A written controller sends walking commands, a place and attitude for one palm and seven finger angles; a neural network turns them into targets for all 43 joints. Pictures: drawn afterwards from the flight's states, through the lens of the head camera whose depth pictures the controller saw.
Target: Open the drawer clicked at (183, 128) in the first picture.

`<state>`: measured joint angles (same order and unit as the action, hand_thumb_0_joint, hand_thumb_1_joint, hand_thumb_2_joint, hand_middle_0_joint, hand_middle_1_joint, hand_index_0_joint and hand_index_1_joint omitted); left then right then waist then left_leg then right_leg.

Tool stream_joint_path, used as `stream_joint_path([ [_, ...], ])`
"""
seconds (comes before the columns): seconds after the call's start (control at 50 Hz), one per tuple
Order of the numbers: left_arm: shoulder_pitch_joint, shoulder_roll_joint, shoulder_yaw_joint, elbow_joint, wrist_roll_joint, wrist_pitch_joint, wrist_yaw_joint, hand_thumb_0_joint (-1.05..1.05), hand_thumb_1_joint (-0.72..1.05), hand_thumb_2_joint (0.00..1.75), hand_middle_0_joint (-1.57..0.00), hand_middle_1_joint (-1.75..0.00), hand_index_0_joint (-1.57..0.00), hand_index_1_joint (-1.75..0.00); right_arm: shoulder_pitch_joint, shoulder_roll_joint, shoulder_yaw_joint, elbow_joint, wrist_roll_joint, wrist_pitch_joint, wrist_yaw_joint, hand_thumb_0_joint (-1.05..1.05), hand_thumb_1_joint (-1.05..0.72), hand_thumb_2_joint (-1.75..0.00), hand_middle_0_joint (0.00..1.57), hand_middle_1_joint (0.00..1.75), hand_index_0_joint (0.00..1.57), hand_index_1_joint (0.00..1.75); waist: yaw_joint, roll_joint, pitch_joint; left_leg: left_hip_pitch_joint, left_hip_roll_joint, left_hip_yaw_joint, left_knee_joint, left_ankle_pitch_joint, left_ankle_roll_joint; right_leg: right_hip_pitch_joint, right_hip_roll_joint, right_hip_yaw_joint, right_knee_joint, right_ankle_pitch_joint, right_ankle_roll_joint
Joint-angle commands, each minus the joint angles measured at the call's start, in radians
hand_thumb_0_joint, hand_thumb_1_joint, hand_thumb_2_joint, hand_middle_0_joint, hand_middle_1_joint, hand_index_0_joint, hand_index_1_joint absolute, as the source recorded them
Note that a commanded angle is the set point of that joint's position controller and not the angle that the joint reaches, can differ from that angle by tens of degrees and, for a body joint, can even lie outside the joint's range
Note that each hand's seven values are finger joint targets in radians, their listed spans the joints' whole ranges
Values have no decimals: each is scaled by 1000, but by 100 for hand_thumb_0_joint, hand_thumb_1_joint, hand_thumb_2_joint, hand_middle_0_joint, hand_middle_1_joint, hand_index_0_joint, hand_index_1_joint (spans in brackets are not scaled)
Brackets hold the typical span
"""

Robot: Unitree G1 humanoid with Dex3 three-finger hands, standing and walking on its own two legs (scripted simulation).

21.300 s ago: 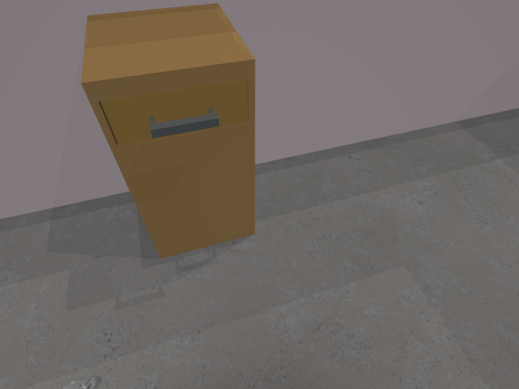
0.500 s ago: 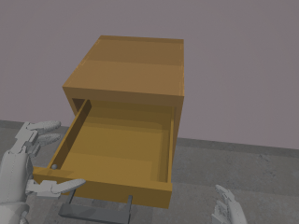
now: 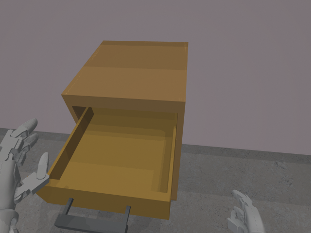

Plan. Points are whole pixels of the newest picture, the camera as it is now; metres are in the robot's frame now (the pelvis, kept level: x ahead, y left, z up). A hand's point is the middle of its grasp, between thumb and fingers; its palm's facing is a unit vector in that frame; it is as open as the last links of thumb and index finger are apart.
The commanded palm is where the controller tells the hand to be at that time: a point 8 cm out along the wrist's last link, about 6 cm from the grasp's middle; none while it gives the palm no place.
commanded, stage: draw the hand back to the body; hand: left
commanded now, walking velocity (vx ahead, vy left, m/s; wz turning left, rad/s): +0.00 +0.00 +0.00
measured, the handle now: (95, 215) +0.18 +0.19 -0.06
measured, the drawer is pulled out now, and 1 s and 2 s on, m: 0.30 0.30 0.30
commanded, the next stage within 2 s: step back with the hand held close in 0.14 s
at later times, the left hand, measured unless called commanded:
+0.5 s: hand (47, 173) +0.19 +0.24 +0.15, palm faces +0.29 -0.82 -0.49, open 7.4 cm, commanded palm +0.12 +0.28 +0.18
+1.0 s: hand (19, 207) +0.12 +0.25 +0.16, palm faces +0.34 -0.82 -0.46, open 7.4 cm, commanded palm +0.05 +0.30 +0.18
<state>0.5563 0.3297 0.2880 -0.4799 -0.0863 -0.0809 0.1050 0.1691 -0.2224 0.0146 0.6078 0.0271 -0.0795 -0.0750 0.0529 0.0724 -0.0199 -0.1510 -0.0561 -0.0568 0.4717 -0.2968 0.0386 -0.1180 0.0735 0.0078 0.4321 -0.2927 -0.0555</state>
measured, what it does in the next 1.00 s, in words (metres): shifts its weight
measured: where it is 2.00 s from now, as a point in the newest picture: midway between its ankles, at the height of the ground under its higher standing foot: outside the picture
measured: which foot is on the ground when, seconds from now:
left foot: down 0.00-1.00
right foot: down 0.00-1.00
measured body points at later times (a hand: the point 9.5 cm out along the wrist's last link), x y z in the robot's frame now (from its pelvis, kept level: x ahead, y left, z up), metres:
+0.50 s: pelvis -0.01 +0.00 +0.00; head +0.02 -0.01 +0.45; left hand +0.17 +0.28 +0.17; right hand +0.17 -0.25 -0.09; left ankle -0.03 +0.10 -0.74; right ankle -0.04 -0.08 -0.74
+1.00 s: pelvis -0.07 +0.01 -0.01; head -0.04 +0.02 +0.44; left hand +0.10 +0.29 +0.18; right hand +0.11 -0.21 -0.09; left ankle -0.04 +0.10 -0.73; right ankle -0.04 -0.08 -0.74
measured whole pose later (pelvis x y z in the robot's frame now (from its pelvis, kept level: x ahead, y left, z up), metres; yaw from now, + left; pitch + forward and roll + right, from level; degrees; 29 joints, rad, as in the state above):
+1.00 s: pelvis -0.07 +0.01 -0.01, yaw +1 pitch +2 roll -1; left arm 0.63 0.37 0.36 -0.63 -0.04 -0.19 0.14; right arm 0.19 -0.20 0.00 0.55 0.02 -0.03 -0.05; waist -0.01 0.01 0.01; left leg -0.43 -0.06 -0.04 0.70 -0.35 0.03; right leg -0.37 0.05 -0.02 0.57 -0.25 -0.04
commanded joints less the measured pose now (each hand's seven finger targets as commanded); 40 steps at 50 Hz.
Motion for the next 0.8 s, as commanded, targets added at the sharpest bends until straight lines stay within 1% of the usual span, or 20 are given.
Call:
stream_joint_path([
  [0.0,-63,186,127,-202,-2,-72,15,0,90,90,-20,-30,-20,-30,-130,-90,-32,-162,-7,-51,-6,0,-90,-90,20,30,20,30,1,-34,-56,45,64,23,-31,295,-5,-24,-91,6,-74,315,32],
  [0.06,-54,180,119,-221,-5,-69,17,0,90,90,-20,-30,-20,-30,-129,-82,-30,-172,-3,-55,-5,0,-90,-90,20,30,20,30,0,-23,-75,53,66,26,-30,304,-6,-11,-96,7,-64,334,35],
  [0.08,-73,190,126,-236,-5,-69,17,0,90,90,-20,-30,-20,-30,-132,-88,-31,-169,-3,-57,-6,0,-90,-90,20,30,20,30,0,3,-78,57,64,26,-24,311,-7,-12,-93,15,-73,341,32],
  [0.14,-39,176,124,-192,-5,-68,17,0,90,90,-20,-30,-20,-30,-131,-83,-32,-162,-5,-52,-4,0,-90,-90,20,30,20,30,1,-46,-67,49,64,26,-29,305,-5,-14,-93,6,-68,344,37],
  [0.22,-44,168,113,-204,-4,-69,16,0,90,90,-20,-30,-20,-30,-129,-82,-33,-167,-1,-52,-3,0,-90,-90,20,30,20,30,-3,-30,-67,53,68,22,-31,313,-7,-12,-95,6,-62,343,36],
  [0.24,-224,354,302,-330,7,-124,27,0,90,90,-20,-30,-20,-30,-81,-112,-44,-208,5,-41,4,0,-90,-90,20,30,20,30,-29,-68,7,-8,78,-25,4,245,15,-73,-152,143,-120,426,31],
  [0.26,-138,277,253,-204,11,-136,18,0,90,90,-20,-30,-20,-30,-89,-100,-47,-170,-3,-32,7,0,-90,-90,20,30,20,30,-42,-144,23,-8,70,-26,37,208,16,-89,-179,159,-132,463,28],
  [0.28,-123,265,241,-203,16,-149,10,0,90,90,-20,-30,-20,-30,-94,-108,-53,-184,-5,-26,13,0,-90,-90,20,30,20,30,-41,-143,9,-6,62,-23,49,198,13,-95,-195,179,-132,508,26],
  [0.3,-54,204,189,-155,20,-150,2,0,90,90,-20,-30,-20,-30,-101,-108,-55,-179,-3,-18,17,0,-90,-90,20,30,20,30,-48,-150,-10,-4,64,-15,55,204,12,-84,-205,164,-115,519,33],
  [0.34,26,159,148,-141,25,-147,-3,0,90,90,-20,-30,-20,-30,-108,-113,-63,-190,2,4,25,0,-90,-90,20,30,20,30,-48,-95,-62,4,77,-5,38,248,17,-63,-197,135,-84,523,61],
  [0.38,39,176,154,-203,29,-150,1,0,90,90,-20,-30,-20,-30,-118,-121,-71,-203,2,18,25,0,-90,-90,20,30,20,30,-45,-67,-106,20,96,-10,19,330,19,-58,-180,110,-51,519,65],
  [0.44,84,213,192,-250,32,-149,16,0,90,90,-20,-30,-20,-30,-117,-115,-79,-218,6,39,21,0,-90,-90,20,30,20,30,-47,-88,-158,-17,120,-30,15,407,18,-15,-169,89,-6,505,54],
  [0.46,89,227,202,-285,31,-151,19,0,90,90,-20,-30,-20,-30,-116,-117,-81,-226,8,42,20,0,-90,-90,20,30,20,30,-49,-68,-166,-26,126,-35,19,426,16,-13,-171,94,7,514,48],
  [0.48,77,268,232,-322,32,-155,26,0,90,90,-20,-30,-20,-30,-123,-122,-80,-230,7,41,15,0,-90,-90,20,30,20,30,-47,-38,-178,-32,131,-43,14,442,15,-18,-168,95,20,507,44],
  [0.5,104,254,229,-330,30,-156,30,0,90,90,-20,-30,-20,-30,-112,-113,-77,-235,6,44,14,0,-90,-90,20,30,20,30,-46,-17,-188,-52,138,-59,3,460,16,3,-159,73,40,479,41],
  [0.56,128,259,245,-344,26,-149,36,0,90,90,-20,-30,-20,-30,-108,-108,-81,-245,7,47,10,0,-90,-90,20,30,20,30,-44,-1,-181,-96,163,-86,-16,477,19,0,-134,60,76,408,44],
  [0.58,120,275,257,-361,27,-151,37,0,90,90,-20,-30,-20,-30,-117,-113,-83,-245,4,43,7,0,-90,-90,20,30,20,30,-42,24,-182,-100,169,-87,-26,461,21,-16,-127,60,83,372,45],
  [0.62,140,250,247,-338,26,-149,39,0,90,90,-20,-30,-20,-30,-103,-108,-84,-243,0,38,6,0,-90,-90,20,30,20,30,-44,13,-162,-141,189,-111,-48,458,25,-15,-113,44,110,286,47],
  [0.72,115,218,218,-327,34,-150,42,0,90,90,-20,-30,-20,-30,-89,-114,-82,-231,-16,14,6,0,-90,-90,20,30,20,30,-47,48,-97,-279,251,-159,-119,295,59,-29,-90,37,190,35,54],
  [0.78,95,219,222,-330,41,-148,47,0,90,90,-20,-30,-20,-30,-77,-121,-81,-222,-23,-1,2,0,-90,-90,20,30,20,30,-51,4,-81,-349,254,-173,-114,196,69,5,-87,46,183,40,51],
])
